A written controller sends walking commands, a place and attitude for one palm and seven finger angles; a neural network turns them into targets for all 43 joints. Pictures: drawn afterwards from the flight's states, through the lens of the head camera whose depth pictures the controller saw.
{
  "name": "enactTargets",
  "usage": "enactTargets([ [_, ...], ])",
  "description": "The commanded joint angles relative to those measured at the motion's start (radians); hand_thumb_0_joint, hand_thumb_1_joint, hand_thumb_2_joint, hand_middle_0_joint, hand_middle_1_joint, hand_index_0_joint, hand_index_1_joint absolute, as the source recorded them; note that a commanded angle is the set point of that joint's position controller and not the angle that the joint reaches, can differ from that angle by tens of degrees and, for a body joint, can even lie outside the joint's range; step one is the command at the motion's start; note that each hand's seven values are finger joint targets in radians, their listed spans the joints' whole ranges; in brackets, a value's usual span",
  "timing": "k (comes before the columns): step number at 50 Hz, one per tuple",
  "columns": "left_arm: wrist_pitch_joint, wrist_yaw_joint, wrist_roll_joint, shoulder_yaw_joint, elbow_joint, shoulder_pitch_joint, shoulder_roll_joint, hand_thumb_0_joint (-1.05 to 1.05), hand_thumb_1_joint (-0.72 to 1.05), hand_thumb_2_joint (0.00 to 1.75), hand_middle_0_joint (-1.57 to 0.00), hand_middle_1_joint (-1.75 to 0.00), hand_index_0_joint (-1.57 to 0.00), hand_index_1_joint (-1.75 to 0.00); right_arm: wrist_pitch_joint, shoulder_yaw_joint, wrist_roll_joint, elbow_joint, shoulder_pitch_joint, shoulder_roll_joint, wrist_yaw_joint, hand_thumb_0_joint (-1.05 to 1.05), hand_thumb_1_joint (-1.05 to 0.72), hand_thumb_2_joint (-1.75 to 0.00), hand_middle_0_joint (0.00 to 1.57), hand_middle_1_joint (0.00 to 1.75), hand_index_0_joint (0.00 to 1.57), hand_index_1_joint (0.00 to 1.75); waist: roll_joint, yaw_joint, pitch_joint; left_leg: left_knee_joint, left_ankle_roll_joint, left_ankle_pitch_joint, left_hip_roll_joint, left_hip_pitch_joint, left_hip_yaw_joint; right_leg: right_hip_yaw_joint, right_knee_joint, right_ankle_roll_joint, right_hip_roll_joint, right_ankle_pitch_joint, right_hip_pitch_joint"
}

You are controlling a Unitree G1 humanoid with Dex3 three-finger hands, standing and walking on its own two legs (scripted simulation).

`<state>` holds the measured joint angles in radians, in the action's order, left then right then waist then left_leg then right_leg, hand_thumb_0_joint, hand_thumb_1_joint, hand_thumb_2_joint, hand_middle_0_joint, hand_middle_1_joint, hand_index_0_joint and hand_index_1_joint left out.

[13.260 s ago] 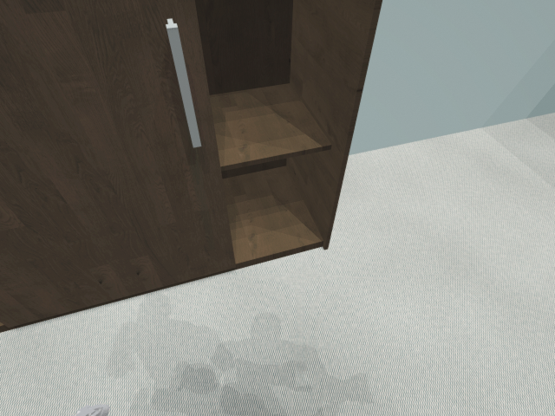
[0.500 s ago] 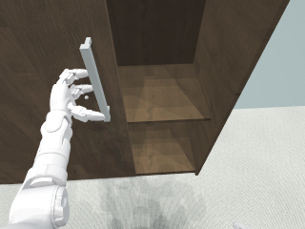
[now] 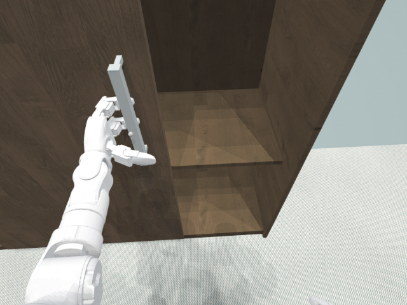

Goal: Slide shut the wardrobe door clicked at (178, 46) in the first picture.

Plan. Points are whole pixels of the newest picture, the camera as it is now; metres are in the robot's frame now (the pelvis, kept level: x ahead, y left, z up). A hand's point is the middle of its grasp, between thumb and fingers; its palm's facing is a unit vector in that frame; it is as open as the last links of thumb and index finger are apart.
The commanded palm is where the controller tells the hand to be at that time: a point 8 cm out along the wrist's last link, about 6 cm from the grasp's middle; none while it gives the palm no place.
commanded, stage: slide the fingers in behind the handle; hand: left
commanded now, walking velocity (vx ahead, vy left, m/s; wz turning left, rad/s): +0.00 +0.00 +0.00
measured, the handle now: (133, 118) +0.49 +0.16 +0.10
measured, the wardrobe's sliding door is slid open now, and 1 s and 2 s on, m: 0.40 0.40 0.40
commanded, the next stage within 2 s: grip the handle and tug to test in 0.76 s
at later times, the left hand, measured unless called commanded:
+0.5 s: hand (138, 130) +0.44 +0.14 +0.11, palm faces +0.07 -1.00 -0.02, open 13.9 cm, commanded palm +0.40 +0.19 +0.11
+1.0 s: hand (137, 131) +0.43 +0.14 +0.11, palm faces +0.08 -1.00 -0.01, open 13.5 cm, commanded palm +0.40 +0.19 +0.11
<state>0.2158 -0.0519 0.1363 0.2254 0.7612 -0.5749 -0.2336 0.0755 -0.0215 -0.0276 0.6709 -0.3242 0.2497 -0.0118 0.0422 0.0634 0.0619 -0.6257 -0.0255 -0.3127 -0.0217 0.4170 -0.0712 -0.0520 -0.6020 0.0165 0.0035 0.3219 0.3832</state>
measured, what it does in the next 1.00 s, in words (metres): stands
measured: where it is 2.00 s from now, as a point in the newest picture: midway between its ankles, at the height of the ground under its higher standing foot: outside the picture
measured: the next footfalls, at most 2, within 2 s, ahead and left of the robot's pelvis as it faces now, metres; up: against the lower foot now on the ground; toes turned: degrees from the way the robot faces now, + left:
none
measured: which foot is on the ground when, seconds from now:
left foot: down 0.00-1.00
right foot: down 0.00-1.00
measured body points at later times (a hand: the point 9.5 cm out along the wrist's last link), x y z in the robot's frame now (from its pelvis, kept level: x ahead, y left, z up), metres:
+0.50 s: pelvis +0.00 -0.01 +0.00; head +0.03 -0.02 +0.45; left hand +0.43 +0.19 +0.12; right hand +0.08 -0.26 -0.12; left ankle +0.00 +0.10 -0.73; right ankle -0.01 -0.11 -0.73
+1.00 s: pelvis +0.00 +0.00 +0.00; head +0.03 -0.01 +0.45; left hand +0.42 +0.19 +0.11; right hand +0.08 -0.25 -0.12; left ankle +0.00 +0.10 -0.73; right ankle -0.01 -0.11 -0.73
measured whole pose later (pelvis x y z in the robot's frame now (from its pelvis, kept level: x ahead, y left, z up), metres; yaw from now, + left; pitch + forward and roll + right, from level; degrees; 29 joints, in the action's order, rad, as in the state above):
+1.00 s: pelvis +0.00 +0.00 +0.00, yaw +0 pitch +7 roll -1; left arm 0.23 -0.02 0.12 0.22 0.81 -0.61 -0.22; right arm 0.06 -0.02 -0.02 0.68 -0.32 0.25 -0.01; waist 0.04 0.07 0.06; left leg -0.63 -0.02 -0.32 -0.03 0.43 -0.07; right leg -0.05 -0.60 0.02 0.01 0.32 0.39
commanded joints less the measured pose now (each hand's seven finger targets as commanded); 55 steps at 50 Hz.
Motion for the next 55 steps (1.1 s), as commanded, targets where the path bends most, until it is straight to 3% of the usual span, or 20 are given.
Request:
enactTargets([
  [1, 0.071, 0.004, 0.015, 0.016, -0.244, -0.431, -0.166, 0.00, -0.50, 0.30, -0.30, -1.20, -0.30, -1.20, 0.039, 0.049, -0.004, -0.110, 0.007, 0.136, -0.010, 0.00, -0.90, -0.90, 0.20, 0.30, 0.20, 0.30, -0.045, 0.004, 0.293, 0.054, -0.004, 0.282, 0.011, -0.186, 0.063, 0.025, 0.060, 0.003, 0.021, -0.367, -0.076],
  [2, 0.070, 0.007, 0.010, 0.034, -0.217, -0.418, -0.191, 0.00, -0.50, 0.30, -0.30, -1.20, -0.30, -1.20, 0.036, 0.048, -0.004, -0.104, 0.005, 0.139, -0.012, 0.00, -0.90, -0.90, 0.20, 0.30, 0.20, 0.30, -0.057, -0.003, 0.272, 0.057, -0.005, 0.267, 0.012, -0.167, 0.063, 0.028, 0.066, 0.005, 0.020, -0.356, -0.081],
  [9, 0.079, 0.004, 0.007, -0.013, -0.202, -0.501, -0.147, 0.00, -0.50, 0.30, -0.30, -1.20, -0.30, -1.20, 0.040, 0.048, -0.005, -0.095, -0.001, 0.137, -0.014, 0.00, -0.90, -0.90, 0.20, 0.30, 0.20, 0.30, -0.031, 0.020, 0.288, 0.055, -0.006, 0.239, 0.016, -0.185, 0.064, 0.031, 0.068, 0.003, 0.019, -0.329, -0.054],
  [10, 0.078, 0.007, 0.008, 0.009, -0.183, -0.480, -0.164, 0.00, -0.50, 0.30, -0.30, -1.20, -0.30, -1.20, 0.041, 0.050, -0.005, -0.093, -0.003, 0.137, -0.014, 0.00, -0.90, -0.90, 0.20, 0.30, 0.20, 0.30, -0.035, 0.010, 0.291, 0.052, -0.006, 0.240, 0.017, -0.181, 0.064, 0.031, 0.066, 0.005, 0.019, -0.329, -0.059],
  [13, 0.077, 0.014, 0.008, 0.011, -0.127, -0.490, -0.163, 0.00, -0.50, 0.30, -0.30, -1.20, -0.30, -1.20, 0.039, 0.045, -0.004, -0.088, -0.004, 0.139, -0.015, 0.00, -0.90, -0.90, 0.20, 0.30, 0.20, 0.30, -0.075, 0.017, 0.255, 0.057, -0.008, 0.201, 0.019, -0.143, 0.064, 0.033, 0.074, 0.002, 0.018, -0.303, -0.052],
  [14, 0.084, 0.019, 0.005, 0.031, -0.137, -0.523, -0.196, 0.00, -0.50, 0.30, -0.30, -1.20, -0.30, -1.20, 0.038, 0.046, -0.004, -0.086, -0.004, 0.141, -0.016, 0.00, -0.90, -0.90, 0.20, 0.30, 0.20, 0.30, -0.062, 0.017, 0.260, 0.057, -0.008, 0.193, 0.020, -0.139, 0.062, 0.038, 0.073, 0.001, 0.016, -0.299, -0.055],
  [15, 0.089, 0.019, 0.003, 0.018, -0.140, -0.518, -0.177, 0.00, -0.50, 0.30, -0.30, -1.20, -0.30, -1.20, 0.038, 0.045, -0.002, -0.091, -0.003, 0.137, -0.015, 0.00, -0.90, -0.90, 0.20, 0.30, 0.20, 0.30, -0.047, 0.014, 0.277, 0.056, -0.008, 0.199, 0.022, -0.149, 0.059, 0.039, 0.070, 0.002, 0.016, -0.305, -0.060],
  [17, 0.098, 0.026, -0.007, 0.040, -0.142, -0.516, -0.204, 0.00, -0.50, 0.30, -0.30, -1.20, -0.30, -1.20, 0.037, 0.046, 0.001, -0.091, -0.006, 0.139, -0.015, 0.00, -0.90, -0.90, 0.20, 0.30, 0.20, 0.30, -0.029, 0.005, 0.298, 0.050, -0.009, 0.217, 0.022, -0.152, 0.058, 0.041, 0.063, 0.005, 0.016, -0.321, -0.070],
  [18, 0.101, 0.026, -0.004, 0.037, -0.141, -0.522, -0.199, 0.00, -0.50, 0.30, -0.30, -1.20, -0.30, -1.20, 0.036, 0.045, 0.002, -0.093, -0.013, 0.137, -0.014, 0.00, -0.90, -0.90, 0.20, 0.30, 0.20, 0.30, -0.065, 0.012, 0.313, 0.050, -0.010, 0.235, 0.022, -0.151, 0.061, 0.038, 0.058, 0.002, 0.016, -0.347, -0.086],
  [21, 0.108, 0.022, -0.008, 0.027, -0.149, -0.519, -0.189, 0.00, -0.50, 0.30, -0.30, -1.20, -0.30, -1.20, 0.034, 0.048, 0.001, -0.097, -0.010, 0.134, -0.012, 0.00, -0.90, -0.90, 0.20, 0.30, 0.20, 0.30, -0.021, 0.009, 0.323, 0.044, -0.007, 0.263, 0.021, -0.170, 0.056, 0.038, 0.051, 0.004, 0.017, -0.371, -0.078],
  [24, 0.096, 0.020, -0.004, 0.018, -0.109, -0.503, -0.172, 0.00, -0.50, 0.30, -0.30, -1.20, -0.30, -1.20, 0.030, 0.047, -0.002, -0.098, -0.014, 0.138, -0.011, 0.00, -0.90, -0.90, 0.20, 0.30, 0.20, 0.30, -0.059, 0.015, 0.285, 0.048, -0.007, 0.236, 0.018, -0.141, 0.056, 0.034, 0.057, 0.001, 0.020, -0.347, -0.063],
  [27, 0.097, 0.022, -0.008, 0.033, -0.117, -0.517, -0.195, 0.00, -0.50, 0.30, -0.30, -1.20, -0.30, -1.20, 0.028, 0.051, 0.000, -0.094, -0.023, 0.143, -0.011, 0.00, -0.90, -0.90, 0.20, 0.30, 0.20, 0.30, -0.050, 0.013, 0.305, 0.044, -0.008, 0.250, 0.018, -0.152, 0.060, 0.033, 0.054, 0.005, 0.021, -0.350, -0.067],
  [30, 0.101, 0.023, -0.004, 0.014, -0.142, -0.522, -0.166, 0.00, -0.50, 0.30, -0.30, -1.20, -0.30, -1.20, 0.031, 0.052, 0.000, -0.097, -0.021, 0.137, -0.007, 0.00, -0.90, -0.90, 0.20, 0.30, 0.20, 0.30, -0.046, 0.016, 0.315, 0.044, -0.008, 0.254, 0.016, -0.168, 0.059, 0.032, 0.054, 0.002, 0.022, -0.355, -0.062],
  [35, 0.102, 0.030, -0.009, 0.046, -0.145, -0.503, -0.208, 0.00, -0.50, 0.30, -0.30, -1.20, -0.30, -1.20, 0.025, 0.051, 0.001, -0.095, -0.024, 0.141, -0.007, 0.00, -0.90, -0.90, 0.20, 0.30, 0.20, 0.30, -0.043, 0.008, 0.310, 0.045, -0.008, 0.263, 0.016, -0.156, 0.060, 0.034, 0.051, 0.004, 0.021, -0.363, -0.074],
  [36, 0.107, 0.026, -0.007, 0.014, -0.180, -0.509, -0.169, 0.00, -0.50, 0.30, -0.30, -1.20, -0.30, -1.20, 0.028, 0.052, 0.001, -0.101, -0.019, 0.135, -0.004, 0.00, -0.90, -0.90, 0.20, 0.30, 0.20, 0.30, -0.015, 0.010, 0.330, 0.042, -0.007, 0.278, 0.018, -0.176, 0.057, 0.035, 0.048, 0.005, 0.021, -0.375, -0.074],
  [37, 0.106, 0.028, -0.013, 0.025, -0.185, -0.488, -0.179, 0.00, -0.50, 0.30, -0.30, -1.20, -0.30, -1.20, 0.027, 0.055, 0.003, -0.102, -0.021, 0.137, -0.004, 0.00, -0.90, -0.90, 0.20, 0.30, 0.20, 0.30, -0.021, 0.002, 0.345, 0.039, -0.006, 0.302, 0.015, -0.185, 0.063, 0.030, 0.042, 0.008, 0.022, -0.381, -0.078],
  [40, 0.092, 0.030, -0.003, -0.009, -0.176, -0.470, -0.130, 0.00, -0.50, 0.30, -0.30, -1.20, -0.30, -1.20, 0.028, 0.056, -0.001, -0.098, -0.019, 0.134, -0.001, 0.00, -0.90, -0.90, 0.20, 0.30, 0.20, 0.30, -0.034, 0.016, 0.315, 0.039, -0.004, 0.304, 0.010, -0.191, 0.062, 0.024, 0.048, 0.004, 0.026, -0.380, -0.053],
  [43, 0.084, 0.036, -0.006, 0.032, -0.179, -0.480, -0.184, 0.00, -0.50, 0.30, -0.30, -1.20, -0.30, -1.20, 0.024, 0.055, 0.001, -0.098, -0.020, 0.140, -0.004, 0.00, -0.90, -0.90, 0.20, 0.30, 0.20, 0.30, -0.064, 0.009, 0.308, 0.047, -0.008, 0.278, 0.015, -0.162, 0.057, 0.031, 0.055, 0.001, 0.022, -0.380, -0.082],
  [52, 0.088, 0.022, -0.003, 0.034, -0.205, -0.446, -0.185, 0.00, -0.08, 0.48, -0.35, -1.26, -0.35, -1.26, 0.025, 0.054, 0.000, -0.105, -0.010, 0.137, -0.008, 0.00, -0.90, -0.90, 0.20, 0.30, 0.20, 0.30, -0.042, 0.001, 0.324, 0.041, -0.008, 0.306, 0.015, -0.183, 0.056, 0.032, 0.051, 0.006, 0.022, -0.403, -0.094],
  [55, 0.079, 0.010, 0.005, -0.009, -0.210, -0.450, -0.143, 0.00, 0.06, 0.54, -0.36, -1.28, -0.36, -1.28, 0.025, 0.050, -0.006, -0.111, 0.005, 0.133, -0.008, 0.00, -0.90, -0.90, 0.20, 0.30, 0.20, 0.30, -0.025, 0.011, 0.291, 0.048, -0.005, 0.274, 0.015, -0.176, 0.057, 0.029, 0.058, 0.005, 0.021, -0.372, -0.071],
])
